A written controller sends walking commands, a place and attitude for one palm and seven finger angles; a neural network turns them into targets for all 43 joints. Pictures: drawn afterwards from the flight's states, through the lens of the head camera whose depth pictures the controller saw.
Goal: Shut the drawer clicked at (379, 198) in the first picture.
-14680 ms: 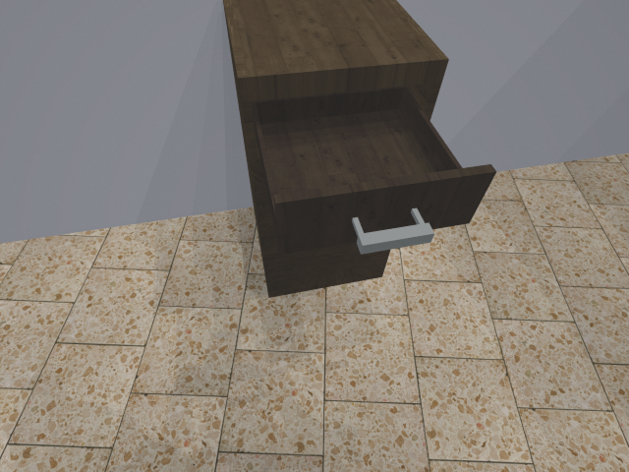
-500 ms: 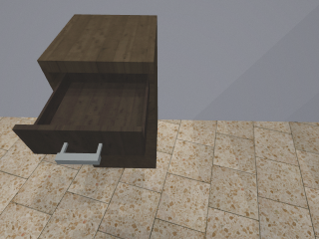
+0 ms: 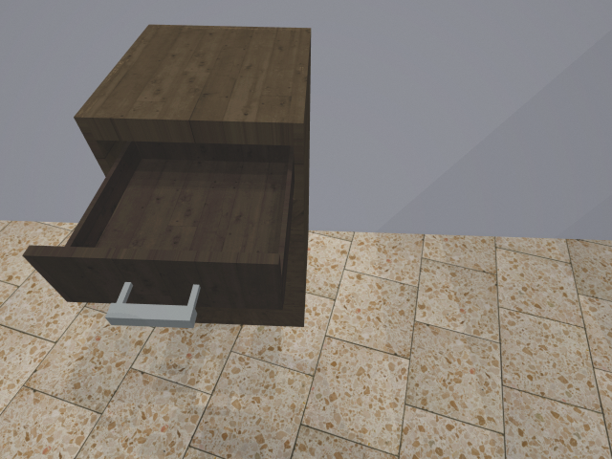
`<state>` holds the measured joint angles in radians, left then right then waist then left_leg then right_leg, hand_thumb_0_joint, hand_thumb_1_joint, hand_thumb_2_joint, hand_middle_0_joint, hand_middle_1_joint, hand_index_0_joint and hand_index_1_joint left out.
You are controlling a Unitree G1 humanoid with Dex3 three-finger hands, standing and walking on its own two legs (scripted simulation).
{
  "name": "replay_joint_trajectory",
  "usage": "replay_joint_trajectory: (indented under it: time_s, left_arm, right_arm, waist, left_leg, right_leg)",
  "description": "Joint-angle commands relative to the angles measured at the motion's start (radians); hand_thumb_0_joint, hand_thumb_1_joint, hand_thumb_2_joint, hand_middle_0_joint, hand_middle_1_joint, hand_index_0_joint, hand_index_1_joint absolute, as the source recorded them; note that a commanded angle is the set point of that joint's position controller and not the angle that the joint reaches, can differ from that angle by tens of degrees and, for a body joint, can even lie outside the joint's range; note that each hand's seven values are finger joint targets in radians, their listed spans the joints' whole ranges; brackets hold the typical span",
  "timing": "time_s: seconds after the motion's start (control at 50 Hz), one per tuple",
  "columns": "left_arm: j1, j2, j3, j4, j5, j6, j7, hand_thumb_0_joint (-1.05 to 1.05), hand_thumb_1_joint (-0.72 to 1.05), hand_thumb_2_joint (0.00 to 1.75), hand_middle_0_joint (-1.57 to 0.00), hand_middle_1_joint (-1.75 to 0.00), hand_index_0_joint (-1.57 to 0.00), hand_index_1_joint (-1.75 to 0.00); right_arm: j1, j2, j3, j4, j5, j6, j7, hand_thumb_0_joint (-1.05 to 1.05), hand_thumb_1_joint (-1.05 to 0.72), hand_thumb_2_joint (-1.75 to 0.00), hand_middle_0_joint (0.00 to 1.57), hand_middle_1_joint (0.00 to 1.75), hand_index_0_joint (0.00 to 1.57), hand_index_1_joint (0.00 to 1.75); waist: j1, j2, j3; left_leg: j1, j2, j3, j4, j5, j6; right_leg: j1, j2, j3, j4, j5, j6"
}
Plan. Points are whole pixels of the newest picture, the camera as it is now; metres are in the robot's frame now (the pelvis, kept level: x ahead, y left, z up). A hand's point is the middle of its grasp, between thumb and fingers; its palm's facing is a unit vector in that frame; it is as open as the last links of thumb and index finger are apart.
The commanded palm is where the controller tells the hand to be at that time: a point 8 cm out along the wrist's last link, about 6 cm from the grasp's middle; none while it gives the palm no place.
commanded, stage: raise the hand and make a fist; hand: left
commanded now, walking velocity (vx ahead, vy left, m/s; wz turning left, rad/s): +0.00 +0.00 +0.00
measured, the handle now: (156, 302) +0.34 +0.27 -0.05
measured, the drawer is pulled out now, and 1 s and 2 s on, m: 0.29 0.29 0.29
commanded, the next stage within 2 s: bring the fist close to the handle in 1.86 s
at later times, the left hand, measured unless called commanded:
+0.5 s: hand out of the picture +0.11 +0.19 -0.05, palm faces +0.20 -0.98 -0.06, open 5.3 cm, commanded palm +0.10 +0.23 -0.03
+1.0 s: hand (143, 444) +0.14 +0.20 +0.01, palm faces +0.09 -0.99 -0.09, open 3.2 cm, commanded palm +0.10 +0.25 +0.02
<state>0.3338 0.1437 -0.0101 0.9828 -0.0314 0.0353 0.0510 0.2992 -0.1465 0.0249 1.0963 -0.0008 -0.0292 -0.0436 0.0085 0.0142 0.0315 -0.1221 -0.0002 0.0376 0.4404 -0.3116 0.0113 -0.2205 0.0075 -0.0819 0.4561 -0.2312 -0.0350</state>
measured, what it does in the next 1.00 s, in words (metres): lowers itself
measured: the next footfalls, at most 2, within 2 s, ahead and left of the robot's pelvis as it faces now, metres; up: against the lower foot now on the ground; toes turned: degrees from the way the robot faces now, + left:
none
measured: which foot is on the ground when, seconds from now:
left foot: down 0.00-1.00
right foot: down 0.00-1.00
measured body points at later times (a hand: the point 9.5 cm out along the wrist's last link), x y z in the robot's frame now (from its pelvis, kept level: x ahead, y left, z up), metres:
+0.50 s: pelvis -0.03 -0.01 -0.08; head +0.02 +0.01 +0.37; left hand +0.09 +0.25 -0.04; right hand +0.24 -0.22 -0.10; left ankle -0.05 +0.11 -0.74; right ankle +0.01 -0.09 -0.74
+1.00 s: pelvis -0.03 +0.01 -0.06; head +0.02 +0.01 +0.38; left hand +0.13 +0.25 +0.01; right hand +0.14 -0.25 -0.14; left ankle -0.05 +0.11 -0.74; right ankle +0.01 -0.09 -0.74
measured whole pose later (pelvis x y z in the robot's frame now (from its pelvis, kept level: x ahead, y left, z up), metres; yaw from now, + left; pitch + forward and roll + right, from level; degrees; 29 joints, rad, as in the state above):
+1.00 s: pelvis -0.03 +0.01 -0.06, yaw +2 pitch +12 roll -2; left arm 0.62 0.21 0.15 -0.21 -0.26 -0.41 -0.19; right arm 0.28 -0.27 -0.02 0.54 0.04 -0.22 -0.05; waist 0.00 0.03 -0.11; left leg -0.70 0.00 -0.01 1.03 -0.53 0.02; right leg -0.76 -0.02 -0.13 0.96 -0.41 -0.04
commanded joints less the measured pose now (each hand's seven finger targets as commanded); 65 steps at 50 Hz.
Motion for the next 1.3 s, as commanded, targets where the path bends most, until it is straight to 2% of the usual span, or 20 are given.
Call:
replay_joint_trajectory:
  time_s: [0.0, 0.02, 0.04, 0.08, 0.14, 0.18, 0.22, 0.3, 0.4, 0.48, 0.54, 0.68, 0.74, 0.8, 0.86, 0.92, 1.02, 1.08, 1.2, 1.28]
  left_arm:
    - [-0.208, 0.165, 0.048, -1.049, -0.1, -0.188, 0.1, 0.0, 0.9, 0.9, -0.26, -0.37, -0.26, -0.37]
    - [0.075, -0.038, -0.052, -0.825, -0.095, -0.087, 0.09, 0.0, 0.9, 0.9, -0.28, -0.39, -0.28, -0.39]
    - [-0.063, -0.051, -0.085, -1.024, -0.142, -0.112, 0.063, 0.0, 0.9, 0.9, -0.3, -0.41, -0.3, -0.41]
    - [-0.046, 0.003, -0.025, -1.021, -0.122, -0.211, 0.031, 0.0, 0.9, 0.9, -0.34, -0.45, -0.34, -0.45]
    - [0.348, -0.059, 0.03, -0.842, -0.155, -0.356, -0.087, 0.0, 0.9, 0.9, -0.4, -0.52, -0.4, -0.52]
    - [0.454, -0.054, 0.066, -0.891, -0.199, -0.498, -0.206, 0.0, 0.9, 0.9, -0.44, -0.56, -0.44, -0.56]
    - [0.471, 0.035, 0.164, -0.909, -0.217, -0.626, -0.325, 0.0, 0.9, 0.9, -0.48, -0.6, -0.48, -0.6]
    - [0.346, 0.132, 0.211, -1.12, -0.179, -0.587, -0.323, 0.0, 0.9, 0.9, -0.56, -0.69, -0.56, -0.69]
    - [0.086, 0.142, 0.211, -1.445, -0.203, -0.653, -0.215, 0.0, 0.9, 0.9, -0.66, -0.8, -0.66, -0.8]
    - [0.049, 0.074, 0.058, -1.491, -0.199, -0.719, -0.276, 0.0, 0.9, 0.9, -0.74, -0.88, -0.74, -0.88]
    - [0.043, 0.091, 0.027, -1.368, -0.199, -0.636, -0.365, 0.0, 0.9, 0.9, -0.8, -0.95, -0.8, -0.95]
    - [0.277, 0.18, 0.246, -1.365, -0.252, -0.266, -0.307, 0.0, 0.9, 0.9, -0.94, -1.1, -0.94, -1.1]
    - [0.318, 0.16, 0.291, -1.437, -0.272, -0.3, -0.19, 0.0, 0.9, 0.9, -1.0, -1.17, -1.0, -1.17]
    - [0.289, 0.179, 0.287, -1.441, -0.236, -0.408, -0.136, 0.0, 0.9, 0.9, -1.06, -1.23, -1.06, -1.23]
    - [0.276, 0.143, 0.185, -1.426, -0.201, -0.498, -0.177, 0.0, 0.9, 0.9, -1.12, -1.3, -1.12, -1.3]
    - [0.233, 0.124, 0.126, -1.385, -0.226, -0.525, -0.269, 0.0, 0.9, 0.9, -1.18, -1.36, -1.18, -1.36]
    - [0.235, 0.244, 0.257, -1.434, -0.245, -0.485, -0.301, 0.0, 0.9, 0.9, -1.28, -1.47, -1.28, -1.47]
    - [0.276, 0.218, 0.288, -1.456, -0.255, -0.451, -0.257, 0.0, 0.9, 0.9, -1.34, -1.53, -1.34, -1.53]
    - [0.273, 0.184, 0.261, -1.378, -0.262, -0.369, -0.27, 0.0, 0.9, 0.9, -1.4, -1.6, -1.4, -1.6]
    - [0.233, 0.21, 0.258, -1.414, -0.259, -0.332, -0.321, 0.0, 0.9, 0.9, -1.4, -1.6, -1.4, -1.6]
  right_arm:
    - [-0.123, -0.214, -0.044, -0.313, 0.037, -0.276, -0.065, 0.0, -0.9, -0.9, 0.2, 0.3, 0.2, 0.3]
    - [-0.082, -0.163, -0.042, -0.297, 0.047, -0.271, -0.054, 0.0, -0.9, -0.9, 0.2, 0.3, 0.2, 0.3]
    - [-0.108, -0.2, -0.041, -0.387, 0.056, -0.285, -0.048, 0.0, -0.9, -0.9, 0.2, 0.3, 0.2, 0.3]
    - [-0.113, -0.235, -0.069, -0.442, 0.024, -0.32, -0.046, 0.0, -0.9, -0.9, 0.2, 0.3, 0.2, 0.3]
    - [-0.138, -0.211, -0.098, -0.543, 0.01, -0.328, -0.005, 0.0, -0.9, -0.9, 0.2, 0.3, 0.2, 0.3]
    - [-0.166, -0.211, -0.112, -0.595, 0.006, -0.321, 0.036, 0.0, -0.9, -0.9, 0.2, 0.3, 0.2, 0.3]
    - [-0.189, -0.225, -0.124, -0.64, 0.001, -0.3, 0.076, 0.0, -0.9, -0.9, 0.2, 0.3, 0.2, 0.3]
    - [-0.247, -0.214, -0.124, -0.761, 0.007, -0.226, 0.068, 0.0, -0.9, -0.9, 0.2, 0.3, 0.2, 0.3]
    - [-0.149, -0.19, -0.109, -0.791, 0.001, -0.217, 0.031, 0.0, -0.9, -0.9, 0.2, 0.3, 0.2, 0.3]
    - [-0.107, -0.202, -0.085, -0.737, 0.001, -0.257, 0.017, 0.0, -0.9, -0.9, 0.2, 0.3, 0.2, 0.3]
    - [-0.109, -0.221, -0.073, -0.726, 0.019, -0.273, 0.003, 0.0, -0.9, -0.9, 0.2, 0.3, 0.2, 0.3]
    - [-0.2, -0.173, -0.068, -0.812, 0.062, -0.2, -0.02, 0.0, -0.9, -0.9, 0.2, 0.3, 0.2, 0.3]
    - [-0.194, -0.141, -0.064, -0.793, 0.052, -0.193, -0.018, 0.0, -0.9, -0.9, 0.2, 0.3, 0.2, 0.3]
    - [-0.17, -0.154, -0.072, -0.764, 0.041, -0.208, -0.014, 0.0, -0.9, -0.9, 0.2, 0.3, 0.2, 0.3]
    - [-0.131, -0.177, -0.071, -0.749, 0.032, -0.239, -0.001, 0.0, -0.9, -0.9, 0.2, 0.3, 0.2, 0.3]
    - [-0.111, -0.209, -0.076, -0.742, 0.045, -0.271, -0.006, 0.0, -0.9, -0.9, 0.2, 0.3, 0.2, 0.3]
    - [-0.101, -0.212, -0.081, -0.741, 0.053, -0.293, -0.024, 0.0, -0.9, -0.9, 0.2, 0.3, 0.2, 0.3]
    - [-0.111, -0.185, -0.078, -0.745, 0.051, -0.282, -0.022, 0.0, -0.9, -0.9, 0.2, 0.3, 0.2, 0.3]
    - [-0.143, -0.189, -0.063, -0.748, 0.053, -0.254, -0.011, 0.0, -0.9, -0.9, 0.2, 0.3, 0.2, 0.3]
    - [-0.131, -0.199, -0.054, -0.755, 0.054, -0.267, -0.013, 0.0, -0.9, -0.9, 0.2, 0.3, 0.2, 0.3]
  waist:
    - [-0.03, 0.241, -0.306]
    - [-0.034, 0.103, -0.164]
    - [-0.042, 0.011, -0.047]
    - [-0.072, -0.184, -0.015]
    - [0.03, -0.327, -0.053]
    - [0.063, -0.286, -0.127]
    - [0.074, -0.118, -0.184]
    - [0.086, 0.038, -0.231]
    - [-0.005, 0.079, -0.364]
    - [-0.075, 0.093, -0.388]
    - [-0.103, -0.005, -0.326]
    - [0.056, -0.041, -0.411]
    - [0.073, -0.043, -0.364]
    - [0.039, -0.049, -0.272]
    - [-0.014, 0.031, -0.245]
    - [-0.06, -0.052, -0.23]
    - [-0.009, 0.026, -0.34]
    - [0.022, 0.068, -0.338]
    - [0.003, -0.018, -0.201]
    - [-0.003, 0.023, -0.222]
  left_leg:
    - [0.023, 0.022, -0.021, -0.032, 0.385, -0.001]
    - [-0.063, 0.034, -0.042, -0.035, 0.338, 0.0]
    - [-0.126, 0.03, -0.084, -0.024, 0.267, 0.007]
    - [-0.212, 0.008, -0.082, 0.056, 0.134, 0.02]
    - [-0.389, -0.014, -0.053, 0.188, 0.088, 0.002]
    - [-0.48, -0.028, -0.03, 0.269, 0.098, -0.017]
    - [-0.519, -0.043, -0.013, 0.349, 0.136, -0.038]
    - [-0.624, -0.057, 0.018, 0.419, 0.071, -0.011]
    - [-0.601, -0.022, -0.047, 0.52, 0.043, 0.01]
    - [-0.558, 0.001, -0.08, 0.576, 0.086, 0.02]
    - [-0.627, 0.009, -0.106, 0.572, -0.015, 0.026]
    - [-0.622, -0.022, -0.067, 0.43, 0.02, 0.013]
    - [-0.601, -0.01, -0.068, 0.405, 0.078, 0.003]
    - [-0.629, -0.002, -0.068, 0.405, 0.032, 0.005]
    - [-0.605, -0.004, -0.063, 0.416, -0.017, 0.01]
    - [-0.607, -0.005, -0.077, 0.428, -0.081, 0.018]
    - [-0.524, -0.006, -0.084, 0.395, 0.004, 0.017]
    - [-0.475, -0.004, -0.081, 0.365, 0.117, 0.005]
    - [-0.486, 0.002, -0.083, 0.33, 0.118, 0.005]
    - [-0.446, 0.0, -0.081, 0.314, 0.117, 0.005]
  right_leg:
    - [0.082, -0.028, 0.07, 0.024, 0.15, -0.022]
    - [0.003, -0.027, 0.031, 0.018, 0.11, -0.007]
    - [-0.045, -0.031, 0.02, 0.021, 0.096, 0.006]
    - [-0.172, -0.024, 0.0, 0.031, -0.04, 0.019]
    - [-0.232, -0.023, -0.002, 0.149, -0.087, 0.019]
    - [-0.218, -0.025, 0.007, 0.255, 0.03, 0.012]
    - [-0.21, -0.042, 0.033, 0.355, 0.165, -0.007]
    - [-0.283, -0.039, 0.072, 0.428, 0.075, -0.02]
    - [-0.414, -0.009, 0.089, 0.478, -0.019, -0.007]
    - [-0.491, -0.005, 0.073, 0.487, -0.001, -0.003]
    - [-0.5, -0.005, 0.068, 0.454, -0.1, 0.008]
    - [-0.213, -0.039, 0.076, 0.365, -0.119, 0.019]
    - [-0.198, -0.024, 0.043, 0.384, -0.02, 0.009]
    - [-0.271, -0.021, 0.051, 0.368, -0.091, 0.008]
    - [-0.356, -0.026, 0.049, 0.357, -0.163, 0.009]
    - [-0.383, -0.027, 0.075, 0.31, -0.255, 0.02]
    - [-0.286, -0.027, 0.064, 0.316, -0.148, 0.01]
    - [-0.238, -0.02, 0.021, 0.342, 0.002, 0.004]
    - [-0.225, -0.011, 0.011, 0.296, 0.042, 0.009]
    - [-0.212, -0.014, 0.02, 0.269, 0.043, 0.012]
